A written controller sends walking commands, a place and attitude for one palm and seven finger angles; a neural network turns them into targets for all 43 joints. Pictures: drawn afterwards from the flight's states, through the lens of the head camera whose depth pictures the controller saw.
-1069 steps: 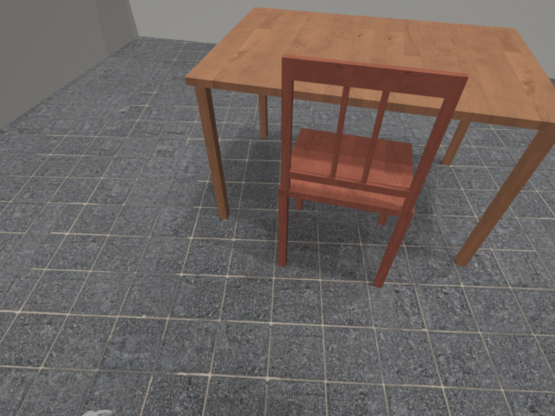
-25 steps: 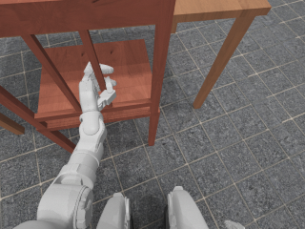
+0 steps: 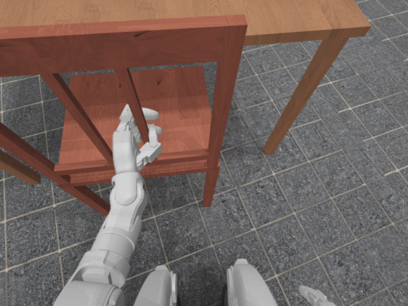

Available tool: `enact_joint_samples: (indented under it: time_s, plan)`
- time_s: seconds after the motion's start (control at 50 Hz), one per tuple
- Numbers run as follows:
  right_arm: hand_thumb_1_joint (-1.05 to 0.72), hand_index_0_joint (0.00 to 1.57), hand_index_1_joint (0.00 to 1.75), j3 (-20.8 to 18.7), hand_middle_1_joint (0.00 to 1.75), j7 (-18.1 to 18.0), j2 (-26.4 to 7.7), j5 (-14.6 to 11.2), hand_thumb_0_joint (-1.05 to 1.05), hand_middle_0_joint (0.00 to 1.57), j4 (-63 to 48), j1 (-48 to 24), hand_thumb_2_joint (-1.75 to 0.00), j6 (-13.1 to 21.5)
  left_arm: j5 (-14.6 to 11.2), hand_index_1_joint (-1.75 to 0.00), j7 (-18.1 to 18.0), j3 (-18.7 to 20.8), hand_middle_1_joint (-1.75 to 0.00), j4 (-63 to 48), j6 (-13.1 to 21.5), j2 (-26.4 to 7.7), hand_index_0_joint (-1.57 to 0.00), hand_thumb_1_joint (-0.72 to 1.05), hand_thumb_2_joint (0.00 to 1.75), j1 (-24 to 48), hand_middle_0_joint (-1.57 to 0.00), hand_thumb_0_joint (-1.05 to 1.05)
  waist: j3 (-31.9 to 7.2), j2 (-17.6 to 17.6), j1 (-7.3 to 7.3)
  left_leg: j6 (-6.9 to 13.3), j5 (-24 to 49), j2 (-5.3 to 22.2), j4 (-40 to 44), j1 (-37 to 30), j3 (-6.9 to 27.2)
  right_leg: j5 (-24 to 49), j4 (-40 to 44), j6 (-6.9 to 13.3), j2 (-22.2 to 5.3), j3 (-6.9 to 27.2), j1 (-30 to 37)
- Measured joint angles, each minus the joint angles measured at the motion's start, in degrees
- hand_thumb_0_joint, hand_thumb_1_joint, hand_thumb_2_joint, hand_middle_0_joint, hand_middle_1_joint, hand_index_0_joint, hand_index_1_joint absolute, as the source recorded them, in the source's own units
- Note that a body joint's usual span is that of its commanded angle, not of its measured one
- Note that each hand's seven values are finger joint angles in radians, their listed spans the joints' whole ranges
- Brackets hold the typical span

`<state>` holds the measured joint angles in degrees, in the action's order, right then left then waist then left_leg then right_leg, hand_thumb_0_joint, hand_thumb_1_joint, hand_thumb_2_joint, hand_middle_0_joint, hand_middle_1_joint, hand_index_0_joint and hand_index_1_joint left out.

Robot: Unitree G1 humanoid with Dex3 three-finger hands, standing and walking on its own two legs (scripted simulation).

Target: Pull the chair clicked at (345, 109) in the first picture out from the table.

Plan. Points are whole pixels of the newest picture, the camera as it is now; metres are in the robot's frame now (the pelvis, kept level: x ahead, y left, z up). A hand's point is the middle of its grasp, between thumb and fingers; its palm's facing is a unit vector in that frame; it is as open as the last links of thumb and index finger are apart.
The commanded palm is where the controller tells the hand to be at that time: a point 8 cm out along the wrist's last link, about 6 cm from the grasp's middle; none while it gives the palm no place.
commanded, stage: step backward, pulling the chair out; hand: left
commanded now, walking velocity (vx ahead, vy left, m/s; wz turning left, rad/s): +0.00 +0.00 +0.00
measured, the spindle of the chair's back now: (89, 128) +0.44 +0.21 +0.04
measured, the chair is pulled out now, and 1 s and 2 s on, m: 0.01 0.08 0.19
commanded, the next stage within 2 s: none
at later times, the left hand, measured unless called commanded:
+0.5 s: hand (151, 147) +0.40 +0.09 +0.03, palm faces -0.14 -0.98 -0.13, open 4.9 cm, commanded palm +0.38 +0.14 +0.04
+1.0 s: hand (152, 173) +0.35 +0.09 +0.03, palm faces -0.10 -0.98 -0.15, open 4.9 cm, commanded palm +0.33 +0.14 +0.04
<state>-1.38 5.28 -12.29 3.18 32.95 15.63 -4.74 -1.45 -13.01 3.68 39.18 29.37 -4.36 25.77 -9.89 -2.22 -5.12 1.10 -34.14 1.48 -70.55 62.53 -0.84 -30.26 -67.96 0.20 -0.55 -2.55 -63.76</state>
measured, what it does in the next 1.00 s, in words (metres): rises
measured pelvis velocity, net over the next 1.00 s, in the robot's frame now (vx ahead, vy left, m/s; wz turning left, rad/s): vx -0.03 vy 0.00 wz -0.02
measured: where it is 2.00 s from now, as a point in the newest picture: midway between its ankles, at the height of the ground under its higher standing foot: outside the picture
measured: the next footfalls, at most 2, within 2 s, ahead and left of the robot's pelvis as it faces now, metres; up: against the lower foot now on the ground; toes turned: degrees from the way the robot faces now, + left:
left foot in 1.56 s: -0.07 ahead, +0.11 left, +0.00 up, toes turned +1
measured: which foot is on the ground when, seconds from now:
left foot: down 0.00-1.00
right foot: down 0.00-1.00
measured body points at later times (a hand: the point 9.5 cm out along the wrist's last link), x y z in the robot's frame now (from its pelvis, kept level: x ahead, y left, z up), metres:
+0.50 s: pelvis +0.02 +0.02 +0.10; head +0.13 +0.03 +0.54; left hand +0.40 +0.15 +0.05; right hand +0.07 -0.25 -0.02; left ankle -0.02 +0.11 -0.63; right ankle +0.01 -0.12 -0.63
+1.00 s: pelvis -0.03 +0.00 +0.10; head +0.09 -0.01 +0.53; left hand +0.35 +0.14 +0.05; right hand +0.05 -0.27 -0.03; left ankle -0.02 +0.11 -0.63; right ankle +0.01 -0.12 -0.63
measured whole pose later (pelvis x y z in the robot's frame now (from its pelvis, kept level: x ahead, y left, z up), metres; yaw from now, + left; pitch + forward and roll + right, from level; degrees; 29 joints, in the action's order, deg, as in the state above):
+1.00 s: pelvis -0.03 +0.00 +0.10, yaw -1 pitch +9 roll -2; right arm -0.1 -5.3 -14.7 -2.2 37.1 11.6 -5.4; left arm -2.0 -3.9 2.4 53.4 12.0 -8.8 27.7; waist 6.3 -3.2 -6.4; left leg 0.4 -15.6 1.4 -33.1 26.1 -0.1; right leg -9.4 -26.9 0.8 0.4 -4.3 -26.0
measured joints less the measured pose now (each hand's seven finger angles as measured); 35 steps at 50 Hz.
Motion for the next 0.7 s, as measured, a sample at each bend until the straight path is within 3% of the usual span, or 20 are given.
enact_joint_samples:
  time_s: [0.1, 0.12, 0.18, 0.24, 0.3, 0.46, 0.7]
  plan:
    - [-0.91, 0.2, 0.3, -0.07, 0.3, -0.13, 0.02, 0.01, 0.01, 0.2, -0.34, -0.8, -0.9, 0.4, 0.19, -1.45, 0.1, -0.92, -1.44, -1.65, 0.01, 0.46, -0.39, 0.8, 0.81, -1.46, -0.4, 0.02, 0.18, -0.03, 0.41, -0.04, -0.12, -0.15, 0.08, -0.32, 0.24, -0.24, 0.09, 0.0, -0.13, -0.21, 0.45]
    - [-0.91, 0.2, 0.3, 0.0, 0.3, -0.72, 0.25, -0.85, 0.01, 0.2, -0.41, -1.57, -0.9, -0.59, 0.5, -1.45, 0.43, -0.91, -1.43, -2.5, -1.37, 0.02, -0.39, 0.8, 0.81, -1.41, -0.4, 0.02, 1.54, 0.26, 0.37, 0.0, -0.12, -0.19, 0.66, -1.77, 0.05, -0.21, 0.49, -0.11, -0.15, -0.02, 1.74]
    - [-0.91, 0.2, 0.3, 0.18, 0.3, -4.22, 1.14, -3.51, 0.01, 0.2, -1.79, -2.98, -0.9, -3.8, 1.33, -1.45, 2.57, -1.92, -1.38, -3.04, -9.79, -3.05, -0.4, 0.78, 0.82, -0.22, -0.4, 0.02, 6.67, 0.33, -0.13, 0.33, 3.86, -0.49, 7.21, -10.14, -0.54, 1.98, 6.41, -0.75, -0.26, 0.53, 9.76]
    - [-0.91, 0.2, 0.3, 1.14, 0.3, -6.61, 1.19, -5.09, 0.01, 0.2, -2.94, -2.35, -0.9, -5.16, 0.66, -1.45, 4.23, -2.96, -1.29, 0.85, -16.29, -4.73, -0.41, 0.77, 0.83, 0.48, -0.38, 0.04, 7.54, -0.17, -1.12, 0.8, 6.43, -1.08, 16.64, -17.75, -1.39, 5.93, 15.41, -0.81, -0.55, 1.24, 17.01]
    - [-0.91, 0.2, 0.3, 1.98, 0.3, -8.25, 0.9, -5.66, 0.01, 0.2, -2.84, -1.55, -0.9, -5.42, -1.24, -1.45, 5.15, -2.27, -1.19, 5.24, -19.05, -4.44, -0.43, 0.77, 0.82, 0.15, -0.32, 0.04, 7.77, -0.45, -1.83, 1.07, 10.15, -0.96, 25.26, -24.67, -2.22, 10.83, 22.68, -1.02, -0.36, 1.57, 22.85]
    - [-0.9, 0.2, 0.3, 1.66, 0.3, -10.19, -0.57, -5.26, 0.0, 0.2, 0.18, 0.37, -0.9, -4.69, -0.2, -1.45, 7.65, -3.38, -1.12, 12.49, -18.87, -4.65, -0.48, 0.79, 0.81, 1.13, -0.25, 0.04, 9.57, 1.07, -1.95, 0.69, 14.54, -0.15, 36.43, -34.69, -2.19, 17.58, 34.67, -1.03, 0.33, -0.05, 33.12]
    - [-0.91, 0.2, 0.3, 1.15, 0.3, -9.31, 0.17, -3.69, 0.01, 0.2, 3.3, -0.16, -0.9, -1.74, -0.69, -1.45, 9.81, -2.14, -1.1, 13.18, -16.67, -4.77, -0.49, 0.79, 0.82, -0.36, -0.26, 0.04, 13.63, 0.9, -0.72, 0.66, 17.24, -0.68, 41.25, -40.17, -4.3, 18.93, 40.4, -0.65, -0.07, 1.15, 38.53]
